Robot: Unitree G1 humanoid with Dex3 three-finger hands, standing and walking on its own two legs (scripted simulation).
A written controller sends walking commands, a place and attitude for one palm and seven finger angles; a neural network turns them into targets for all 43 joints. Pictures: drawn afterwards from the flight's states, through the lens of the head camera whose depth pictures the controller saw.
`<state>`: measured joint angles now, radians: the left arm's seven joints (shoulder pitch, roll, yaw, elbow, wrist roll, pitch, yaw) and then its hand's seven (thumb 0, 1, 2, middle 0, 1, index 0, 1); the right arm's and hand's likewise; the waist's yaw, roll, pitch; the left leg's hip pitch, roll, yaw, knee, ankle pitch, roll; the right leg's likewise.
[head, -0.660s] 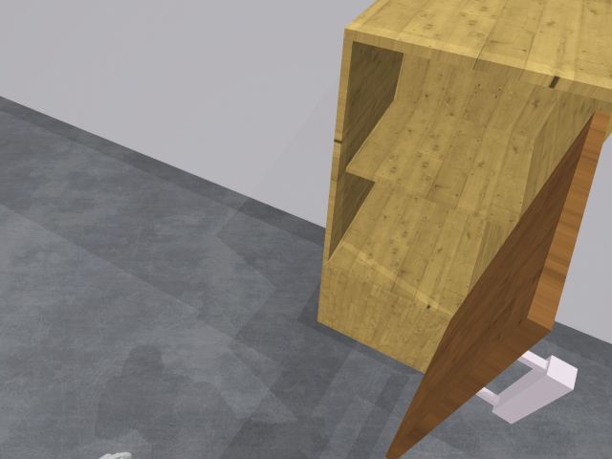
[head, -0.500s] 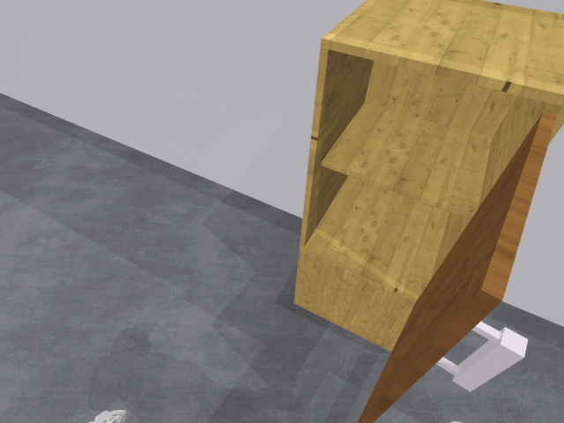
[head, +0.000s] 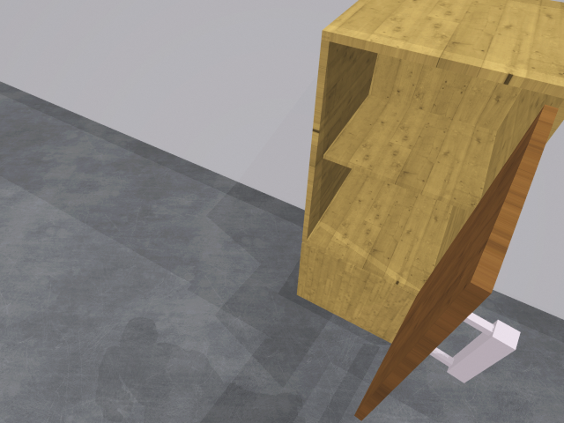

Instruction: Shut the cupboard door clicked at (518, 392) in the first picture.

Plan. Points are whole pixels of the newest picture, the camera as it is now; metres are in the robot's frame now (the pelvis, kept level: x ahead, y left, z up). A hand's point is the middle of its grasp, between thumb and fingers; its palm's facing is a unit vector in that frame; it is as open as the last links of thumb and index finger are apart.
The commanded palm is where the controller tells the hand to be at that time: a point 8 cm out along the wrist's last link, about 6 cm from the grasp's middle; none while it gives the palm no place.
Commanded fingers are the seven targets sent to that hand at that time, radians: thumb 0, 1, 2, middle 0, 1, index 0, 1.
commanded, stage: stand and wait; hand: left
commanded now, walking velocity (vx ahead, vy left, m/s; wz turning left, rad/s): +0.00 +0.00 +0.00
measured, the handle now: (462, 343) +0.23 -0.21 +0.04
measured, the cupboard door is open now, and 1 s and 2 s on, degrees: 83 83 83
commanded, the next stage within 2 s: look at it before walking up in 0.18 s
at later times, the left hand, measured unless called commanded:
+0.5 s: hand out of the picture +0.06 +0.21 -0.16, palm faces -0.03 -0.95 -0.30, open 7.4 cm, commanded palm none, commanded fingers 0.00 0.90 0.90 -0.20 -0.30 -0.20 -0.30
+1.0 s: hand out of the picture +0.05 +0.20 -0.17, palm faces -0.01 -0.96 -0.28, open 7.4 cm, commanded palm none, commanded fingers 0.00 0.90 0.90 -0.20 -0.30 -0.20 -0.30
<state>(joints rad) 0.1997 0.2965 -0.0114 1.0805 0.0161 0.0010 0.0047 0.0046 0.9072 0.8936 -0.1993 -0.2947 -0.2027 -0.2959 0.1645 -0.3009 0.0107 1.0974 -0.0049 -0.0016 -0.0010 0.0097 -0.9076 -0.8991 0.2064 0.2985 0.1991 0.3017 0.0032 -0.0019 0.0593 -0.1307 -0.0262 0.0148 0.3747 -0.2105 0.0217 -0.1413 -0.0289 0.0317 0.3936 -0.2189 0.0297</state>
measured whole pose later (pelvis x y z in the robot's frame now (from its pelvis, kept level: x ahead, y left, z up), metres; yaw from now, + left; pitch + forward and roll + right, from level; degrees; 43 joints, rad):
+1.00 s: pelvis +0.00 -0.02 +0.00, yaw -1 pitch -2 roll +0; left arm 0.20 0.26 0.01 1.08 0.02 0.00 0.01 0.00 0.91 0.89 -0.20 -0.29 -0.20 -0.30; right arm 0.17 -0.26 0.01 1.10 -0.01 0.00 -0.02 0.01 -0.91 -0.90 0.20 0.30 0.20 0.30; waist 0.01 0.00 0.04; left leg -0.14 0.01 0.02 0.38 -0.21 -0.01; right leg -0.16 0.01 0.04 0.40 -0.22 0.00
